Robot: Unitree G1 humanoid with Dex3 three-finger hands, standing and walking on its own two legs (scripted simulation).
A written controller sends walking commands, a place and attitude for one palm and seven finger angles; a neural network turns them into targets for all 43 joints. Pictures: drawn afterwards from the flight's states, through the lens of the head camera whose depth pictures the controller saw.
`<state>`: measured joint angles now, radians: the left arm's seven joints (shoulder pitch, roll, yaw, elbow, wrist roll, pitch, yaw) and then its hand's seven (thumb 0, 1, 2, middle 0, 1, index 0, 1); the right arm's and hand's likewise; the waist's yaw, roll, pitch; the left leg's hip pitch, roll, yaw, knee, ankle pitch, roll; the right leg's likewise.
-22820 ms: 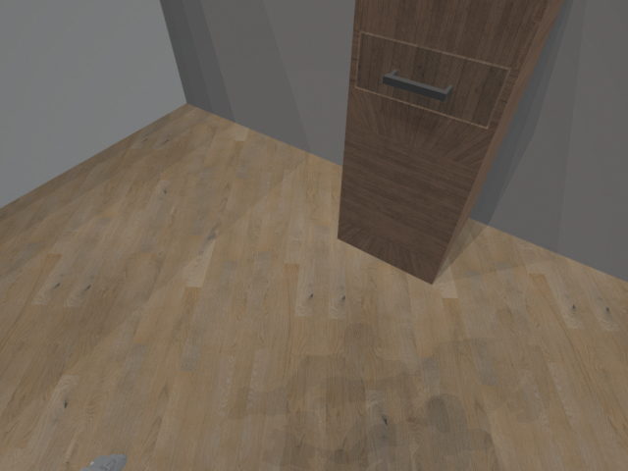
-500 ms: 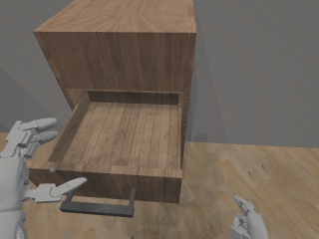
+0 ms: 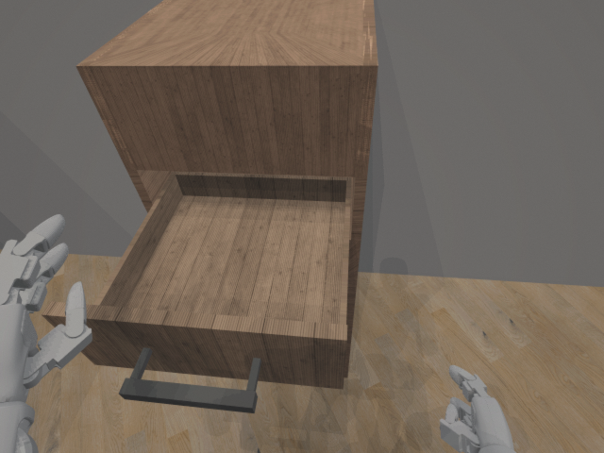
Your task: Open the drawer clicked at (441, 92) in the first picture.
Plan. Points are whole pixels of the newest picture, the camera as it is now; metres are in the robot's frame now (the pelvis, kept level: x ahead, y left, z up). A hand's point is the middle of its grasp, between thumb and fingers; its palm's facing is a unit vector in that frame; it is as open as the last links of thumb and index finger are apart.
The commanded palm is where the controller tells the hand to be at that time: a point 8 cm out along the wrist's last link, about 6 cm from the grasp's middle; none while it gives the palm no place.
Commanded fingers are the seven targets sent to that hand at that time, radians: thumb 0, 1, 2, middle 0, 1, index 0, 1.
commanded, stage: draw the hand back to the body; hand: left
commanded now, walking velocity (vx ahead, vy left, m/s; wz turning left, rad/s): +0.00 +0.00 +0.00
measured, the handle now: (194, 378) +0.21 +0.18 +0.00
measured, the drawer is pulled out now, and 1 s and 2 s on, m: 0.30 0.30 0.30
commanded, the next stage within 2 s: step back with the hand held close in 0.08 s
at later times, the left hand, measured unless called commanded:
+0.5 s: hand (82, 345) +0.17 +0.23 +0.16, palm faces +0.27 -0.82 -0.51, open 7.4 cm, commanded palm +0.10 +0.28 +0.19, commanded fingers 0.00 0.90 0.90 -0.20 -0.30 -0.20 -0.30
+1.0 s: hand out of the picture +0.10 +0.26 +0.18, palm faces +0.37 -0.82 -0.43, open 7.4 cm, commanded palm +0.03 +0.31 +0.19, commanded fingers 0.00 0.90 0.90 -0.20 -0.30 -0.20 -0.30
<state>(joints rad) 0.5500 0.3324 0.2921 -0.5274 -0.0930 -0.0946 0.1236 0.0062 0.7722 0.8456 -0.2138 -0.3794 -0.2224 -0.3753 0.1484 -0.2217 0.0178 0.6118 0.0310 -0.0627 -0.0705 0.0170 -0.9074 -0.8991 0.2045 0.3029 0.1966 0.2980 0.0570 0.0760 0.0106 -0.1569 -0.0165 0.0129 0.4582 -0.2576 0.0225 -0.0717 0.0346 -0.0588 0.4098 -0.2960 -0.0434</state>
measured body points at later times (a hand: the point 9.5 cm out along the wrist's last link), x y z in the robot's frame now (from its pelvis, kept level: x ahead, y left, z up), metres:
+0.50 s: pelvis -0.03 +0.01 +0.00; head +0.00 -0.01 +0.45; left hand +0.15 +0.27 +0.19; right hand +0.14 -0.25 -0.09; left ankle +0.00 +0.10 -0.74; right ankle -0.04 -0.09 -0.74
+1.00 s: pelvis -0.09 +0.03 -0.02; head -0.07 +0.05 +0.43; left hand +0.07 +0.30 +0.20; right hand +0.08 -0.21 -0.09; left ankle +0.00 +0.10 -0.74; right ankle -0.04 -0.09 -0.74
